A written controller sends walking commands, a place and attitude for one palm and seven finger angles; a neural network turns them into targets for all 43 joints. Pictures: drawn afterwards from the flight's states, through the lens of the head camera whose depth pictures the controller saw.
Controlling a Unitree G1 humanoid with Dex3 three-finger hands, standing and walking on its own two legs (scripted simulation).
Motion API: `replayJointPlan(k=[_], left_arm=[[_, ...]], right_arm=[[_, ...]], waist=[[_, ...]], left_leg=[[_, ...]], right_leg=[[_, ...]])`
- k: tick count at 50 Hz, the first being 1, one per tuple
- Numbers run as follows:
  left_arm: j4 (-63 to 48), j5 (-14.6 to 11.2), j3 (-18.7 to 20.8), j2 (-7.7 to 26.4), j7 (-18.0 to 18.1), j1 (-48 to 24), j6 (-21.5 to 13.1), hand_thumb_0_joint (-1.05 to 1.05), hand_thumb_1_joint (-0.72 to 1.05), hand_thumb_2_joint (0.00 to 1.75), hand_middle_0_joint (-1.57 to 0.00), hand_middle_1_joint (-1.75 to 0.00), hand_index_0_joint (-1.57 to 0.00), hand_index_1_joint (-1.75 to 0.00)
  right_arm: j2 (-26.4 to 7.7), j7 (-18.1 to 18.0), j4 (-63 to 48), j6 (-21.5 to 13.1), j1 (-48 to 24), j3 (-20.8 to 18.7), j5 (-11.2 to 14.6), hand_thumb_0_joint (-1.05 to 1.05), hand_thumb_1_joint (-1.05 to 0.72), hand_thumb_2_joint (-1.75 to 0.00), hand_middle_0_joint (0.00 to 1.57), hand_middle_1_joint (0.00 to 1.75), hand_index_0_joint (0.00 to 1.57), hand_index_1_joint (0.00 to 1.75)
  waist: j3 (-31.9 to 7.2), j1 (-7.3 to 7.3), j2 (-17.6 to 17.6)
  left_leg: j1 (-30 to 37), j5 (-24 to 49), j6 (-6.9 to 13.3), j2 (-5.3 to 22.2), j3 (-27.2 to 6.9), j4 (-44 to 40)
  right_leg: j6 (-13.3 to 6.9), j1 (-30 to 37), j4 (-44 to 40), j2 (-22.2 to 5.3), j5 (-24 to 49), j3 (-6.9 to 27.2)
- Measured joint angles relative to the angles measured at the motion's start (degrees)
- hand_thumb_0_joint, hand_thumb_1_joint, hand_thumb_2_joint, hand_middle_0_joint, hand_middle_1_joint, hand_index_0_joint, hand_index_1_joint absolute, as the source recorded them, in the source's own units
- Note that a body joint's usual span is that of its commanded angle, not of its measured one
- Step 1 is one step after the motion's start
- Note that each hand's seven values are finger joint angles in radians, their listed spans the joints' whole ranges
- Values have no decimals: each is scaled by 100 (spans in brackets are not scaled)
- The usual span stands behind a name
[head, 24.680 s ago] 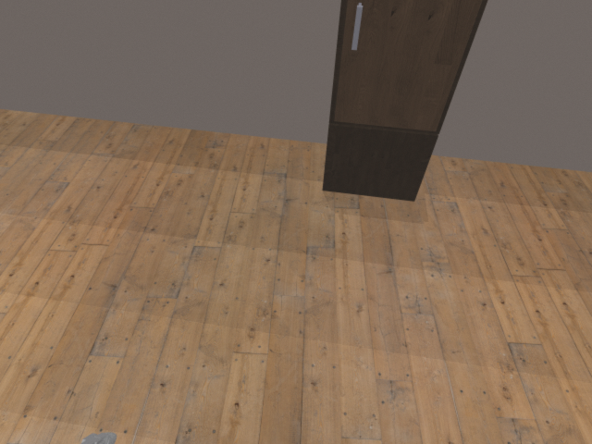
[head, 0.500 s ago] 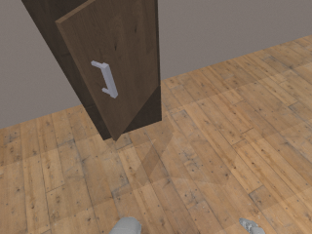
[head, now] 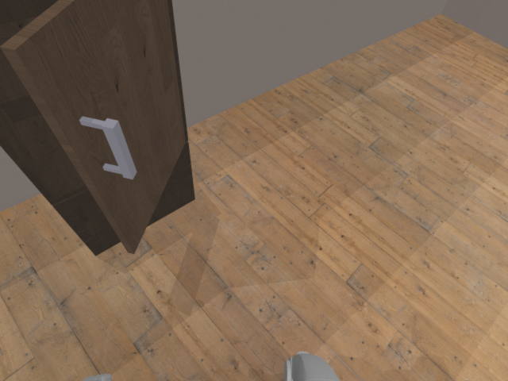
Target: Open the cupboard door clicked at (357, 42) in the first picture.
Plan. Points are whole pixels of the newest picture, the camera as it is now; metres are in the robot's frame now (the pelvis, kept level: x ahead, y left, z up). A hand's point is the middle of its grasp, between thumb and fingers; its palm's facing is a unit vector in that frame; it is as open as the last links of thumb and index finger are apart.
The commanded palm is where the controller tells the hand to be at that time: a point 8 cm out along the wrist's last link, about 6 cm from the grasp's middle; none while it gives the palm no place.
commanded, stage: walk to a spot facing it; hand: left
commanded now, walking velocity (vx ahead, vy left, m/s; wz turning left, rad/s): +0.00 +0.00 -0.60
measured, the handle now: (110, 149) +0.45 +0.30 +0.03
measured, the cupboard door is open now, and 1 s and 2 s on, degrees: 40 40 40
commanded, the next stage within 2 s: none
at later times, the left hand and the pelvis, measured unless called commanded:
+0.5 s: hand (181, 347) +0.18 +0.14 -0.18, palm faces -0.33 -0.92 -0.20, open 7.4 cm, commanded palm none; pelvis +0.02 -0.01 -0.01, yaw -19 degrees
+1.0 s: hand (291, 265) +0.36 -0.06 -0.18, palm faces -0.65 -0.74 -0.17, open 7.4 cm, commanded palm none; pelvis +0.13 -0.11 -0.03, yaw -38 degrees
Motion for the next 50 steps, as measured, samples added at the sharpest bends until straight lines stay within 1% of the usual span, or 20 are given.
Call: replayJointPlan(k=[3,7,9,10,11,14,17,20,24,26,27,28,30,32,35,41,46,48,49,50], left_arm=[[19,-3,-53,-39,-27,-104,31,1,91,90,-20,-30,-20,-30],[37,-8,-136,-128,-36,-324,19,1,91,90,-20,-30,-20,-29],[7,-15,-180,-175,-30,-434,-30,1,91,90,-20,-30,-20,-30],[-38,-16,-209,-178,-25,-460,-80,1,91,90,-20,-30,-20,-30],[-72,-7,-219,-188,6,-481,-162,1,91,90,-20,-30,-20,-30],[-95,-29,-267,-351,145,-560,-272,1,91,90,-20,-30,-20,-30],[-101,-19,-277,-418,227,-497,-221,0,90,90,-20,-30,-20,-30],[-61,14,-283,-453,217,-397,-146,0,90,90,-20,-30,-20,-30],[-5,39,-259,-479,131,-240,-94,1,90,90,-20,-30,-20,-30],[7,22,-228,-487,91,-111,-70,1,90,90,-20,-30,-20,-30],[15,5,-209,-485,71,-63,-50,1,90,90,-20,-30,-20,-30],[39,-4,-177,-464,46,-36,-22,1,90,90,-20,-30,-20,-30],[107,47,-111,-412,-22,-18,-8,1,90,90,-20,-30,-20,-30],[132,78,-67,-370,-96,-35,-49,1,90,90,-20,-30,-20,-30],[114,74,-65,-365,-152,-69,-112,1,91,90,-20,-30,-20,-30],[182,59,-133,-435,-193,-311,-103,1,91,90,-20,-30,-20,-30],[154,43,-205,-532,-222,-687,-129,1,91,90,-20,-30,-20,-30],[74,35,-232,-544,-219,-782,-249,1,91,90,-20,-30,-20,-30],[20,35,-238,-506,-211,-792,-362,1,91,90,-20,-30,-20,-30],[-10,8,-214,-497,-164,-806,-480,1,91,90,-20,-30,-20,-30]], right_arm=[[-46,17,95,-6,194,-49,-5,0,-90,-90,20,30,21,30],[-149,47,203,1,403,-131,-20,0,-90,-90,20,30,21,30],[-217,62,251,15,514,-172,-8,0,-90,-90,20,30,21,30],[-249,77,259,28,598,-190,14,0,-90,-90,20,30,21,30],[-287,92,284,64,631,-208,44,0,-90,-90,20,30,21,30],[-422,43,410,256,406,-276,93,0,-90,-90,20,30,20,30],[-385,44,382,308,199,-304,107,1,-91,-90,19,30,20,30],[-294,78,244,273,53,-310,102,1,-91,-90,19,30,20,30],[-177,140,67,155,-25,-277,73,0,-91,-90,19,30,20,30],[-161,151,-6,20,56,-226,54,0,-91,-90,19,30,20,30],[-153,142,-26,-68,105,-210,19,0,-91,-90,20,30,20,30],[-118,118,-15,-133,145,-178,-18,0,-91,-90,20,30,20,30],[-36,106,23,-218,305,-116,-70,0,-91,-90,20,30,20,30],[38,93,98,-260,511,-66,-69,0,-90,-90,20,30,21,30],[110,63,262,-333,786,-26,-42,0,-90,-90,20,30,21,30],[173,60,564,-397,1256,-26,-39,0,-90,-90,20,30,21,30],[127,92,791,-330,1558,-53,-78,0,-90,-90,20,30,20,30],[101,121,879,-279,1678,-60,-58,0,-90,-90,20,30,20,30],[129,153,935,-241,1739,-56,-12,0,-90,-90,20,30,21,30],[133,177,1001,-169,1665,-56,45,0,-90,-90,20,30,21,30]], waist=[[3,-109,80],[20,-294,190],[17,-365,250],[-15,-386,250],[-42,-383,245],[107,-434,429],[122,-429,344],[45,-411,237],[-89,-352,148],[-228,-330,155],[-286,-342,178],[-302,-329,143],[-318,-319,76],[-321,-284,21],[-301,-225,20],[-194,-342,47],[-46,-547,154],[-4,-566,244],[-19,-542,184],[31,-484,162]], left_leg=[[90,-56,-23,125,256,-20],[85,-252,-103,279,576,210],[38,-409,-178,361,713,447],[-32,-532,-225,386,774,661],[-190,-698,-288,411,783,1060],[-796,-1450,-421,283,129,2617],[-1178,-1277,-512,142,-129,3256],[-1248,-1043,-546,59,-198,2934],[-903,-876,-505,-83,-178,1853],[-488,-815,-423,-134,-136,907],[-469,-539,-308,-114,-129,752],[-483,-433,-178,-93,-48,842],[-318,-409,-38,-39,118,751],[-32,-319,-34,-9,261,365],[376,-170,-85,59,501,-193],[995,-311,-238,181,1011,-613],[1381,-739,-496,343,1370,-455],[1394,-1077,-616,551,1441,40],[1205,-1231,-593,650,1410,686],[851,-1422,-547,695,1129,1693]], right_leg=[[-20,265,-780,-153,-34,-172],[-162,767,-1875,-146,-158,-382],[-267,1147,-2624,-80,186,-495],[-359,1386,-3079,-73,667,-525],[-416,1475,-3267,-66,594,-472],[-450,1410,-3040,88,415,-317],[-435,1505,-3200,135,558,-79],[-416,1541,-3326,157,649,151],[-363,1507,-3307,209,620,419],[-348,1390,-3094,281,437,513],[-382,1234,-2762,331,-15,515],[-403,1033,-2266,325,-394,444],[-415,586,-1108,255,-450,206],[-377,194,-268,92,10,-33],[-310,-220,167,-114,538,-239],[-308,-468,-708,-345,916,-508],[-515,-78,-2080,-281,726,-756],[-686,322,-2600,-113,637,-897],[-823,538,-2859,-98,798,-899],[-893,506,-2676,-62,958,-876]])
